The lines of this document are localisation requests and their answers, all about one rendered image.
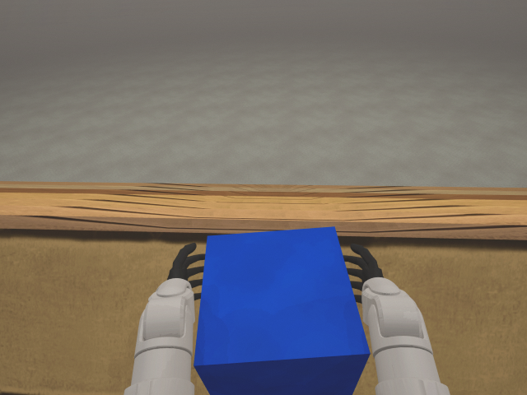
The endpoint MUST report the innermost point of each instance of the right robot hand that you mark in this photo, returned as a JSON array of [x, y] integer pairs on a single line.
[[368, 265]]

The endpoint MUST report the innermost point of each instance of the robot right forearm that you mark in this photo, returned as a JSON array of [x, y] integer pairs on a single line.
[[400, 344]]

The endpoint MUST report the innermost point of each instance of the robot left forearm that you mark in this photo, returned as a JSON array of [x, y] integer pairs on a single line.
[[164, 347]]

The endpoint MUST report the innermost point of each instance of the carton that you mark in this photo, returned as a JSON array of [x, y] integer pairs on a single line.
[[278, 316]]

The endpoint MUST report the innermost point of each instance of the left robot hand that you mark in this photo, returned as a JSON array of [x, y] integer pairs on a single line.
[[182, 261]]

